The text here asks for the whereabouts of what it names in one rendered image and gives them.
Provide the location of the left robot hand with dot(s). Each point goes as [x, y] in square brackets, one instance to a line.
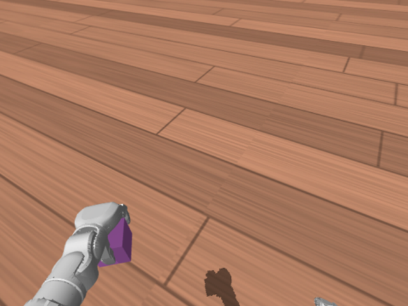
[106, 215]

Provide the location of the cube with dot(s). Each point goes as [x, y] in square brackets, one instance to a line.
[120, 239]

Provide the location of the left robot arm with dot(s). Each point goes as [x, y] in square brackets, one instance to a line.
[76, 271]

